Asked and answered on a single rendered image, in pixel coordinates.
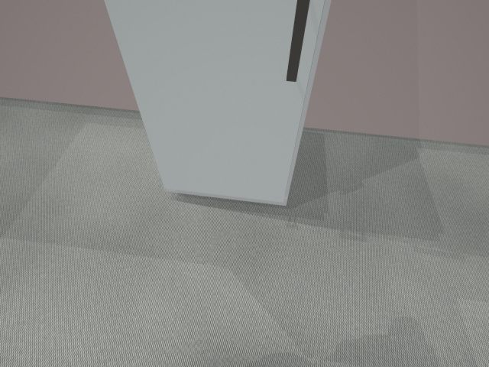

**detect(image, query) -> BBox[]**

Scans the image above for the handle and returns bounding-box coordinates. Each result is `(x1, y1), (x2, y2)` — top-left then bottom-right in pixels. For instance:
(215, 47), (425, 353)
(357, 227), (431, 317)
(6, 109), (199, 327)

(287, 0), (310, 82)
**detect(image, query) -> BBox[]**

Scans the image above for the fridge door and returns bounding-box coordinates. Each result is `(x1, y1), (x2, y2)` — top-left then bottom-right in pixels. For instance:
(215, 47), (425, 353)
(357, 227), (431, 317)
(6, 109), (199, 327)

(104, 0), (325, 202)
